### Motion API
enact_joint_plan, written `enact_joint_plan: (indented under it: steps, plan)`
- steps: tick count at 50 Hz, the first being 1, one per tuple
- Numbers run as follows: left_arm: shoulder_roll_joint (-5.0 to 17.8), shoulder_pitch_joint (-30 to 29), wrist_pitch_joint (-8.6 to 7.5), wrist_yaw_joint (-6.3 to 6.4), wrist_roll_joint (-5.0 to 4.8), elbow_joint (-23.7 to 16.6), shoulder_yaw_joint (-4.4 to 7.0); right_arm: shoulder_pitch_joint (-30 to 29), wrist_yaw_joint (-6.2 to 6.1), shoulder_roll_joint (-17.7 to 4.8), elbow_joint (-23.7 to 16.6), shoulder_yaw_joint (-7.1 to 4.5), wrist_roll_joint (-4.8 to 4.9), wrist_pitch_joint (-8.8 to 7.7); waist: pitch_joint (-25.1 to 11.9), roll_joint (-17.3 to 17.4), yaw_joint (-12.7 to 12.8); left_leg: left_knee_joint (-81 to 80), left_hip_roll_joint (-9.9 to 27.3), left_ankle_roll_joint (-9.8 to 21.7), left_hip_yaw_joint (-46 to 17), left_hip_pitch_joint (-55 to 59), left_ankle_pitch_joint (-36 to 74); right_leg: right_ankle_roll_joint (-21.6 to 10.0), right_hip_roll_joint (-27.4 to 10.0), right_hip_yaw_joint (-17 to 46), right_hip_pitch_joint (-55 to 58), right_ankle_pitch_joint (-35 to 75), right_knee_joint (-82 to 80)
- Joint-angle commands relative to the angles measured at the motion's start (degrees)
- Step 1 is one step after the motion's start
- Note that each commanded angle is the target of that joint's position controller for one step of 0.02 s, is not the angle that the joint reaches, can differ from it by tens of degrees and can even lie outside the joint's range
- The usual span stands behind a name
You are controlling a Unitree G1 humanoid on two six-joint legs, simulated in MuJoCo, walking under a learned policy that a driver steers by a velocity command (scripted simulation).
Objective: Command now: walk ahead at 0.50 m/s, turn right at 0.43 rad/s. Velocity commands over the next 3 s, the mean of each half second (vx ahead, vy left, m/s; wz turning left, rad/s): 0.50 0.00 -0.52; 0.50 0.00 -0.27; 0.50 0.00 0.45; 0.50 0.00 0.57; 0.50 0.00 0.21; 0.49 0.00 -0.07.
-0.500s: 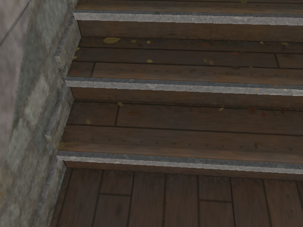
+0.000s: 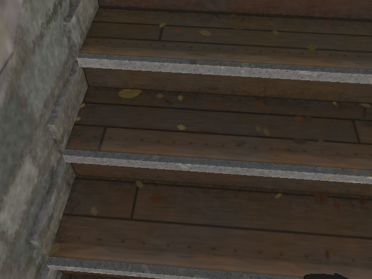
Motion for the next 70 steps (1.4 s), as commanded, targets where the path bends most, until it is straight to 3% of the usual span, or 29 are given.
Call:
enact_joint_plan:
  steps: [1, 3, 6, 12, 15, 19, 22, 23, 24, 25, 27, 29, 34, 37, 41, 43, 45, 46, 47, 48, 49, 50, 52, 57, 61, 64, 67, 68, 70]
  plan:
    - [0.15, 1.06, 0.34, -0.34, -1.72, -8.14, -0.31, 25.58, -1.73, -20.48, 2.58, -5.82, -1.47, -0.96, -19.24, 17.01, -10.20, -10.21, 27.02, 9.77, -36.81, 45.28, -9.15, -0.58, 2.50, -2.05, -32.56, -2.23, 36.41]
    - [6.06, -3.13, 2.02, -0.52, 0.92, -6.94, 1.16, 15.26, -1.40, -8.91, 0.86, -2.95, -0.24, -0.46, -10.05, 1.04, -6.42, -10.61, 22.87, 7.65, -29.36, 33.08, -14.13, -2.77, -4.88, 2.38, -37.42, 2.29, 46.00]
    - [2.65, -6.61, 3.06, -1.11, 2.48, -7.88, 0.92, 11.19, -1.40, -6.35, 0.71, -1.80, 2.04, -1.16, -2.84, 2.57, -3.92, -13.32, 15.16, 3.69, -9.59, 19.16, 0.30, -0.93, -7.70, 1.23, -34.25, 9.80, 43.13]
    - [2.06, -15.91, 4.22, -2.25, 4.36, -12.85, 0.67, 17.68, -1.63, -7.89, 3.36, -2.41, 2.67, -3.05, -0.40, 5.86, -4.47, -16.04, 16.70, 6.19, -1.29, 16.86, -0.50, 2.43, -9.56, 0.21, -39.19, 16.35, 31.94]
    - [0.40, -15.39, 5.05, -1.89, 3.13, -13.39, 0.32, 14.73, -0.87, -8.47, 1.64, -2.66, 1.82, -3.33, -2.38, 8.38, -1.97, -13.01, 16.31, 4.92, 5.17, 11.72, 1.66, 2.06, -9.48, -3.95, -29.22, 19.10, 26.78]
    - [2.21, -17.32, 6.51, -1.25, 3.80, -16.24, 1.20, 14.04, 0.47, -12.99, 0.47, -3.64, 1.11, -2.80, -4.56, 6.80, -1.52, -1.75, 17.29, 4.11, 9.06, 13.81, 29.11, -1.57, -4.56, -10.96, -20.25, 11.65, 24.15]
    - [5.57, 3.56, 4.21, 0.18, 3.73, -11.06, 3.32, 7.32, 1.58, -13.19, -2.50, -3.66, 3.97, -0.88, -11.32, 0.05, 10.30, 36.59, 10.48, 1.83, 11.69, 5.34, 27.44, -4.11, 1.01, -12.63, 0.74, 17.44, 5.12]
    - [10.19, -1.48, 3.65, 0.20, 3.64, -9.75, 3.75, 11.10, 1.53, -4.96, -2.56, -2.00, 1.67, -0.77, -1.09, -10.16, 3.36, 58.07, 4.82, -0.58, 9.07, -16.66, -25.40, -3.86, -9.86, 5.49, 2.10, 38.28, 2.97]
    - [16.29, -1.54, 3.54, -0.11, 2.96, -12.94, 4.38, 23.00, 1.17, -0.67, -3.79, -0.35, 1.57, -0.73, -10.86, -11.65, -3.32, 72.65, 2.92, -1.83, 0.63, -21.76, -25.71, -11.91, -22.57, 24.77, 5.58, 67.82, 5.26]
    - [16.56, 0.12, 4.21, 0.08, 2.51, -13.33, 5.09, 21.02, 0.96, -2.57, -5.12, -0.30, 1.43, -0.60, -19.25, -7.70, -0.66, 74.48, 2.54, -2.38, -2.87, -23.07, -20.40, -17.50, -26.91, 31.14, 6.76, 38.27, -3.61]
    - [9.22, -7.13, 4.68, 0.58, 1.31, -12.46, 2.69, 11.80, 0.71, -2.89, -7.00, -0.04, -1.02, -0.61, -4.52, -2.19, -3.05, 75.60, 4.82, -2.14, -1.93, -30.44, -17.88, -13.60, -19.29, 24.54, -7.82, 10.08, -6.17]
    - [5.77, -6.09, 4.22, 0.83, 1.76, -11.27, 1.08, 10.96, 0.95, -1.82, -8.61, 0.39, -0.89, 1.33, -1.58, -5.10, -4.04, 83.60, 3.95, -1.83, -0.71, -33.43, -18.63, -13.06, -16.29, 20.71, -13.89, 13.41, -5.57]
    - [7.48, 3.70, 1.64, 1.25, 2.41, -5.39, 0.53, -2.68, -0.02, 3.66, -17.90, 3.27, -0.51, 2.12, -0.83, -3.95, -1.74, 103.26, 2.40, 2.05, -2.72, -58.02, -26.60, -12.01, -16.65, 23.61, -5.30, 1.90, -7.24]
    - [7.45, 3.32, 1.85, 1.90, 0.97, -3.04, -0.58, -7.13, -0.18, 5.02, -22.17, 5.30, -0.73, 3.23, 1.97, -0.74, -3.41, 90.87, 2.22, 2.16, 0.09, -56.54, -26.45, -8.53, -13.06, 17.92, -10.60, -0.79, -11.71]
    - [8.51, -0.29, 1.98, 2.98, -0.01, -5.15, -0.87, -1.17, 0.00, 1.77, -21.27, 4.78, 0.32, 4.46, -1.62, -0.61, -5.54, 62.56, 2.44, 3.46, 5.22, -28.36, -24.60, -8.58, -13.55, 4.82, -10.34, 44.66, -21.65]
    - [11.33, -0.90, 1.68, 2.42, -1.07, -7.69, 0.22, 7.04, -0.22, 1.36, -16.54, 4.37, 2.22, 4.93, -11.23, -7.37, -8.53, 49.89, -3.51, 5.43, 8.87, -6.38, -21.83, -7.50, -13.68, -2.02, -7.58, 94.80, -11.93]
    - [14.74, -3.11, 1.38, 1.48, -0.82, -8.77, 2.14, 20.24, -0.22, -3.51, -11.67, 2.21, 2.71, 4.60, -21.04, -12.19, -14.44, 39.83, -6.93, 6.69, 6.70, 4.02, -25.44, -7.67, -18.17, -3.16, 2.73, 117.64, 6.52]
    - [13.97, -2.83, 1.18, 0.95, -0.23, -9.66, 2.53, 23.61, 0.32, -5.74, -8.59, 1.12, 1.61, 4.39, -20.16, -7.36, -15.74, 29.03, -8.53, 7.82, 0.04, 9.40, -25.88, -6.78, -15.74, -2.95, 0.16, 108.07, 20.44]
    - [8.43, -4.45, 1.11, -0.60, -0.31, -13.54, 2.18, 26.13, -0.41, -12.44, -6.08, -1.21, 0.32, 4.62, -16.35, 13.63, -13.76, 4.56, 4.60, 16.62, -35.83, 15.77, -25.19, -1.80, -3.63, -4.13, -21.64, 60.44, 46.56]
    - [5.65, -2.95, 1.34, -1.60, 4.90, -15.86, 1.56, 20.70, -1.58, -12.59, -5.35, -2.70, 1.43, 5.33, -18.38, 19.58, -7.81, -12.68, 11.02, 20.98, -62.87, 16.00, -22.68, 0.02, 2.29, 0.96, -33.27, 17.30, 70.27]
    - [1.94, -2.76, 1.67, -2.26, 6.29, -18.08, 0.30, 14.20, -1.11, -9.26, -5.27, -2.27, 1.87, 4.41, -10.75, 6.54, -3.30, -10.52, 11.91, 19.68, -58.12, 8.94, -39.03, 0.31, -1.13, 4.93, -40.39, 16.69, 79.87]
    - [-1.08, -7.84, 1.39, -2.30, 5.84, -21.12, -1.08, 13.82, -0.25, -3.58, -2.76, -0.86, 1.41, 3.52, -1.47, 0.90, -2.45, -9.28, 10.78, 17.61, -52.27, 0.55, -46.80, -0.08, -2.21, 2.98, -47.12, 17.52, 86.64]
    - [-3.85, -8.92, 1.80, -1.02, 4.29, -23.77, -2.62, 16.51, -0.12, 1.16, 2.12, 0.30, 0.27, 1.48, 3.94, -4.52, 0.57, -5.00, 5.69, 10.45, -32.25, -4.53, -29.07, -1.41, -5.12, 1.82, -53.22, 19.09, 89.46]
    - [-5.70, -14.24, 3.20, -0.79, 3.51, -27.32, -4.77, 22.33, 0.99, -2.24, 5.40, 0.08, 1.75, 0.49, 3.36, -2.46, -0.74, -5.66, 0.34, 8.60, -18.89, -1.46, -13.91, 0.37, -6.52, -3.13, -63.88, 14.38, 84.83]
    - [-6.39, -22.85, 3.84, 0.94, 3.89, -30.77, -4.90, 29.56, 0.37, -6.88, 5.32, -1.26, 1.85, -0.71, 0.70, 5.01, -6.02, -8.28, 4.44, 12.42, -26.15, 11.98, -11.04, 1.00, -7.68, -6.39, -79.04, 8.73, 97.85]
    - [-7.17, -39.82, 2.93, 0.49, 4.53, -39.01, -6.32, 38.88, -1.04, -4.56, 8.57, -1.40, 1.82, 0.64, 3.57, 4.69, -12.38, -13.85, 4.93, 12.16, -28.23, 21.09, -6.25, 1.18, -9.93, -8.11, -85.14, 1.16, 83.87]
    - [-8.24, -41.12, 4.24, -0.98, 3.07, -40.82, -7.30, 40.25, -3.41, -4.04, 8.63, -2.02, 2.63, 2.08, -0.91, 5.28, -13.25, -22.57, 6.05, 12.59, -23.58, 23.69, 17.85, 0.87, -8.32, -11.16, -67.54, -1.92, 64.78]
    - [-7.97, -36.52, 3.78, -1.41, 1.16, -40.51, -7.09, 33.24, -3.21, -4.51, 4.12, -1.93, 2.55, 1.57, -1.21, 6.19, -8.91, -22.44, 5.40, 12.07, -19.85, 17.88, 34.02, -0.64, -7.06, -12.50, -52.78, -1.51, 49.99]
    - [-3.87, -17.63, 3.88, -0.03, 0.14, -34.25, -4.15, 29.40, -2.26, -10.08, 0.91, -3.27, 2.70, 0.22, -17.92, 9.26, 1.39, -6.61, 7.19, 9.73, -17.25, 17.52, 80.58, -3.07, -0.07, -11.40, -20.91, -0.49, 44.84]
Next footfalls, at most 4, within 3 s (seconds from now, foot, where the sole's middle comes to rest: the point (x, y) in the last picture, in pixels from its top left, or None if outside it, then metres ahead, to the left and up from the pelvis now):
0.44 right None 0.27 -0.16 -0.77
0.92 left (241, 233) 0.57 -0.11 -0.61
1.42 right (320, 136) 0.87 -0.36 -0.45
1.94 left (257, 41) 1.17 -0.14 -0.30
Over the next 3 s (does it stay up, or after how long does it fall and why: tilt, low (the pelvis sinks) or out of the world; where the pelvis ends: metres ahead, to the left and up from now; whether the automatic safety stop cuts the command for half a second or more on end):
stays up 1.63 -0.07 0.69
